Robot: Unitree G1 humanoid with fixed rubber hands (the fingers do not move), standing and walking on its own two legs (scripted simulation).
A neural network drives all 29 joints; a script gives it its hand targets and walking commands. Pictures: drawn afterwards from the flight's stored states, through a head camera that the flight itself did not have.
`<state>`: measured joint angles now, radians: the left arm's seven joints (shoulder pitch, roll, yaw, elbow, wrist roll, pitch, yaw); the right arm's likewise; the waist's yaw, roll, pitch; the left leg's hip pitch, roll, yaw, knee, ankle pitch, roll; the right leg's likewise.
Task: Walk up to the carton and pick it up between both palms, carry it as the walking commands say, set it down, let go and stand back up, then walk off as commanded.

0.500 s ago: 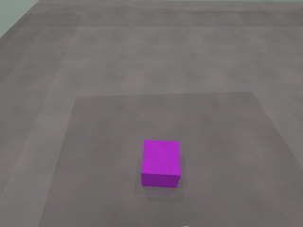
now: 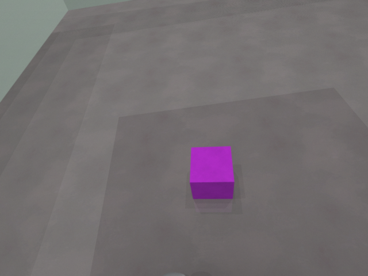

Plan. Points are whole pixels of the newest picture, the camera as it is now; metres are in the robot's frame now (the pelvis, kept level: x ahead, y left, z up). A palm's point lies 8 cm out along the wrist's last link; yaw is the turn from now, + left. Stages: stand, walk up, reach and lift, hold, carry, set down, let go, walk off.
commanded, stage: walk off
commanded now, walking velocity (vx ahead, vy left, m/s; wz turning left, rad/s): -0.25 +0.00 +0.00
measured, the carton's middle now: (211, 172) +0.77 -0.04 -0.67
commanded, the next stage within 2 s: stand in 0.46 s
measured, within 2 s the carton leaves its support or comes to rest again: neither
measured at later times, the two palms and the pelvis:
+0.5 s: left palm out of the picture -0.10 +0.30 -0.15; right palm out of the picture -0.09 -0.21 -0.13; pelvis -0.15 +0.04 +0.00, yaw -1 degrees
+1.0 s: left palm out of the picture -0.18 +0.26 -0.14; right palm out of the picture -0.22 -0.19 -0.13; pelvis -0.23 +0.04 +0.01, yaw +0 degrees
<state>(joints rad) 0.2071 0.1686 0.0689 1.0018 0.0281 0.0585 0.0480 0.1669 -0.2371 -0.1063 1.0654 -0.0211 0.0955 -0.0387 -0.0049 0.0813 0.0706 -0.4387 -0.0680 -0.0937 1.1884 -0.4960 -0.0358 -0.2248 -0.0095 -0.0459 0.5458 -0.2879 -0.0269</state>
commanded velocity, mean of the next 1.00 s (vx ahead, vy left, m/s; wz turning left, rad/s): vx -0.11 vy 0.00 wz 0.00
